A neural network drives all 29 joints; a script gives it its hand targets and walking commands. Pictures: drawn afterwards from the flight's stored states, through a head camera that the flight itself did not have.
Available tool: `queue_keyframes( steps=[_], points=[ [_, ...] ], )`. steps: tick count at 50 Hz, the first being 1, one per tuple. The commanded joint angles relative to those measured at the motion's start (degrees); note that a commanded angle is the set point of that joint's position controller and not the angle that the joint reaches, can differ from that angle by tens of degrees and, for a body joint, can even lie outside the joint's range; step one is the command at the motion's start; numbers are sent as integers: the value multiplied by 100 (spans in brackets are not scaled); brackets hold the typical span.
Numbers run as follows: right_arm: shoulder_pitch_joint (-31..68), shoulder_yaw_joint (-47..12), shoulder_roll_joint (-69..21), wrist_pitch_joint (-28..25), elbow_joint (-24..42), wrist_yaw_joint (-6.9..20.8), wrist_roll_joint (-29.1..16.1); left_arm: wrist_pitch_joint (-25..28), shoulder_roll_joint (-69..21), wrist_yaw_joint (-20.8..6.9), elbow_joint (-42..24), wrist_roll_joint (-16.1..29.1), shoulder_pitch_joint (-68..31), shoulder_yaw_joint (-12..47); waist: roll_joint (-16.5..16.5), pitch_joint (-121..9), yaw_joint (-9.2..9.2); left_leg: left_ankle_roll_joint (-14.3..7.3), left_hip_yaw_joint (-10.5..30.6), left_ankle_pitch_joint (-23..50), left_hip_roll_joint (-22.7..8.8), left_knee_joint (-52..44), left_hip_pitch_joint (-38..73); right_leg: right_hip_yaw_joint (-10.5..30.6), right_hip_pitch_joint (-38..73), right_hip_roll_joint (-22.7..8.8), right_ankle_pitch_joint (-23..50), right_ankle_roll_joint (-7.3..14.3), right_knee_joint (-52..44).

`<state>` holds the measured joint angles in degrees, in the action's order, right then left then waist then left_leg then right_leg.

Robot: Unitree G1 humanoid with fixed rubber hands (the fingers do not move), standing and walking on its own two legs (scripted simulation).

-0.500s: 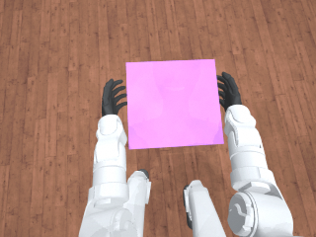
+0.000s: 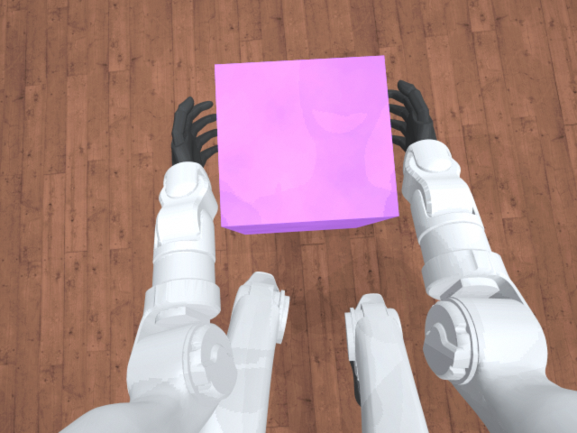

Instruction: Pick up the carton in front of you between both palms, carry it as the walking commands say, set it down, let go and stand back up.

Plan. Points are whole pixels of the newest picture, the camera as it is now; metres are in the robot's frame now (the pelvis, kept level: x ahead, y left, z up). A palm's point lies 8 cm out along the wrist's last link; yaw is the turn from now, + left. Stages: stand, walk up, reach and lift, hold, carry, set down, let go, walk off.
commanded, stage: set down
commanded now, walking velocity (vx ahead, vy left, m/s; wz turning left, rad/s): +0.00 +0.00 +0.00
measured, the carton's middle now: (300, 163) +0.47 +0.06 -0.18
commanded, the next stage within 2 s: none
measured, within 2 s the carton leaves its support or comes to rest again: rests again in 1.74 s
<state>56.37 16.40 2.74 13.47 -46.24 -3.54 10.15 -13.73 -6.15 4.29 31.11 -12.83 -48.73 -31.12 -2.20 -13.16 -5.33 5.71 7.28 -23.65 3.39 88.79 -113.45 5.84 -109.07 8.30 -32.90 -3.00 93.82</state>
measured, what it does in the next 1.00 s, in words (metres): lowers itself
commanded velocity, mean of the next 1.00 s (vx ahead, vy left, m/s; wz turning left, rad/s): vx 0.00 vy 0.00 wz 0.00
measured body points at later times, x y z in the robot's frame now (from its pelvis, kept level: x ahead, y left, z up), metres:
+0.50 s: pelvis -0.03 +0.00 -0.10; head +0.32 +0.02 +0.18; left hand +0.46 +0.23 -0.25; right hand +0.54 -0.06 -0.25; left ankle +0.11 +0.15 -0.50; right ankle +0.06 -0.13 -0.50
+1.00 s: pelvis -0.02 -0.01 -0.14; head +0.34 +0.00 +0.13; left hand +0.46 +0.24 -0.30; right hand +0.55 -0.06 -0.31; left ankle +0.11 +0.15 -0.50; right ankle +0.06 -0.12 -0.50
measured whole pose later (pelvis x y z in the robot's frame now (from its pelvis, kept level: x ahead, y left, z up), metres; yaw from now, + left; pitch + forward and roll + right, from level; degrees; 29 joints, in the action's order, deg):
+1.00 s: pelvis -0.02 -0.01 -0.14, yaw -1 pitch +45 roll +3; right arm 84.1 4.4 13.2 11.2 -64.9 -7.1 2.8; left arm -10.7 3.5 3.2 44.2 -7.8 -69.1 -34.2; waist -2.9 9.3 -9.2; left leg 7.9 6.1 -27.8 2.7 115.2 -132.5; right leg 5.0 -129.7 11.5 -36.8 -3.8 121.7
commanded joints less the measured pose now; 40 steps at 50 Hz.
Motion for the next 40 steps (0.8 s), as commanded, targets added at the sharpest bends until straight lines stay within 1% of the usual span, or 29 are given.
queue_keyframes(
  steps=[1,2,3,4,6,8,9,10,14,16,18,19,20,22,23,25,26,29,30,31,32,33,34,35,36,37,38,39,40],
  points=[
    [3409,-2436,-5320,-244,86,1057,-564,0,-4605,-1146,550,483,-3468,2939,-275,-5372,-348,-103,-1368,1537,546,-71,3805,-869,1939,398,1247,4,-898],
    [3434,-2434,-5357,-258,147,1020,-568,74,-4546,-1134,176,635,-3845,3092,-446,-5524,-192,-85,-1337,1643,530,42,3832,-942,1931,438,1378,8,-796],
    [3429,-2390,-5336,-288,46,1022,-600,53,-4479,-1138,413,558,-3755,3027,-226,-5293,-349,-94,-1352,1712,525,22,3703,-900,1745,438,1423,35,-727],
    [3670,-2479,-5248,-265,139,1004,-522,63,-4547,-1158,337,615,-3921,2972,-526,-5600,-205,-99,-1350,1683,524,199,3682,-921,2010,410,1411,-11,-675],
    [3947,-2372,-5187,-280,30,992,-663,-8,-4512,-1184,565,601,-4095,2903,-280,-5491,-359,-99,-1371,1534,517,300,3668,-931,1738,439,1228,4,-477],
    [4099,-2428,-4989,-270,-22,946,-640,23,-4296,-1158,488,630,-4343,2807,-431,-5444,-303,-89,-1326,1629,491,474,3556,-996,1476,438,1220,-28,-338],
    [4160,-2386,-4930,-329,11,904,-633,14,-4330,-1138,597,675,-4350,2854,-294,-5523,-231,-68,-1328,1624,491,517,3608,-1039,1435,429,1251,-24,-210],
    [4319,-2310,-5022,-333,-60,915,-656,44,-4295,-1149,509,663,-4509,2775,-370,-5278,-411,-72,-1355,1596,486,556,3460,-998,1271,430,1132,28,-202],
    [4480,-2162,-4784,-326,-371,952,-713,43,-4071,-1177,650,596,-4758,2605,-179,-5098,-408,-71,-1406,1647,442,768,3399,-1072,788,482,1061,24,102],
    [4781,-2209,-4570,-309,-334,900,-817,54,-3931,-1169,603,653,-4976,2509,-249,-5334,-574,-34,-1507,1428,396,959,3126,-1056,1065,442,996,15,257],
    [4778,-2162,-4578,-278,-457,919,-766,27,-3835,-1178,633,677,-5031,2473,-434,-5182,-507,-40,-1433,1474,377,1016,3055,-1121,887,435,976,0,401],
    [4797,-2120,-4519,-245,-635,947,-719,21,-3772,-1181,750,589,-5127,2426,-351,-5099,-631,-32,-1515,1486,374,1124,3025,-996,787,405,946,13,404],
    [4974,-2067,-4295,-300,-531,946,-742,44,-3892,-1193,669,771,-5249,2578,-322,-5017,-370,-20,-1445,1521,362,1205,2898,-1110,660,411,986,46,509],
    [5234,-2209,-4230,-297,-588,932,-931,56,-3651,-1180,615,760,-5314,2497,-229,-5281,-666,0,-1517,1558,309,1363,3118,-1052,731,373,998,40,714],
    [5216,-2267,-4178,-295,-578,952,-924,90,-3507,-1175,571,842,-5555,2508,-303,-5022,-585,-21,-1449,1535,300,1356,3039,-1090,544,380,957,32,788],
    [5350,-2245,-4146,-305,-660,940,-1011,95,-3408,-1181,662,842,-5709,2516,-329,-5000,-715,-20,-1492,1552,261,1548,2934,-1038,529,334,958,61,939],
    [5448,-2250,-4025,-316,-638,925,-1033,60,-3455,-1181,793,887,-5542,2487,-305,-5001,-602,-13,-1470,1498,259,1576,3064,-1149,405,352,857,30,1025],
    [5712,-2504,-4093,-382,-492,904,-1204,136,-3433,-1218,748,1046,-5811,2506,-555,-5162,-732,-42,-1516,1652,240,1873,2870,-1054,600,300,960,39,1142],
    [5734,-2422,-4055,-370,-665,909,-1203,130,-3417,-1246,689,1023,-5843,2497,-522,-5121,-901,-42,-1496,1674,227,1826,2798,-1043,577,301,969,58,1260],
    [5661,-2620,-3950,-386,-516,866,-1252,157,-3333,-1238,613,1171,-5906,2496,-758,-5158,-839,-33,-1480,1963,199,1953,2835,-1019,627,267,1238,19,1283],
    [5784,-2762,-4138,-409,-385,855,-1344,228,-3188,-1284,420,1205,-6045,2523,-931,-5044,-1017,-72,-1492,1879,180,2049,2415,-933,861,244,1360,40,1350],
    [5762,-2680,-4172,-424,-452,849,-1315,200,-3218,-1300,581,1212,-6039,2543,-961,-4956,-918,-106,-1448,1903,206,1974,2506,-1090,711,313,1362,17,1438],
    [5716,-2703,-4207,-399,-548,836,-1344,196,-3140,-1323,626,1153,-5978,2444,-993,-4817,-1035,-118,-1459,1898,177,2044,2475,-996,687,286,1320,40,1406],
    [5829,-2786,-4029,-462,-341,794,-1361,175,-3355,-1366,736,1258,-5761,2478,-980,-5002,-913,-142,-1461,2147,211,2154,2561,-1044,626,308,1505,10,1433],
    [5577,-2732,-4210,-454,-490,804,-1324,237,-3324,-1372,590,1224,-5875,2576,-849,-4770,-979,-139,-1463,2195,218,2126,2653,-1003,419,326,1477,34,1397],
    [5761,-2843,-4167,-490,-281,784,-1426,231,-3188,-1381,717,1287,-5756,2507,-1094,-5237,-971,-127,-1435,2340,187,2204,2771,-1046,815,277,1719,-38,1446],
    [5815,-2897,-4302,-517,-273,764,-1505,216,-3281,-1403,808,1279,-5732,2581,-1049,-4967,-1041,-147,-1464,2333,170,2211,2400,-948,835,302,1883,2,1461],
    [5721,-2892,-4309,-548,-350,770,-1450,252,-3262,-1418,908,1241,-5728,2525,-829,-4506,-1016,-126,-1493,2253,190,2239,2109,-896,532,286,1782,63,1489],
    [5559,-2831,-4183,-540,-383,759,-1403,260,-3266,-1441,913,1311,-5539,2510,-1037,-4903,-891,-111,-1433,2254,174,2214,2312,-993,879,279,1909,7,1546]
  ],
)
